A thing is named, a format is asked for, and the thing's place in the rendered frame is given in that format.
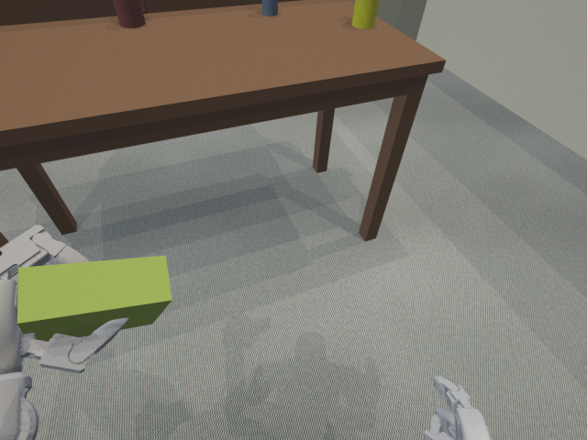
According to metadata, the sponge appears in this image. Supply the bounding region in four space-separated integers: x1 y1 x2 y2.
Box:
17 256 172 342

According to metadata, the robot left forearm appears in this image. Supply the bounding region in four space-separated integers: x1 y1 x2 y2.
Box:
0 372 39 440

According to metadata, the right robot hand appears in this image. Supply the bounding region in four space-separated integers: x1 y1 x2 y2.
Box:
425 375 493 440

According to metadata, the table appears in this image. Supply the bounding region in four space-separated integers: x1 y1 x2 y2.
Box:
0 0 446 256

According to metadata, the left robot hand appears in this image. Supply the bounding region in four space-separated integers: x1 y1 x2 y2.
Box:
0 225 128 375

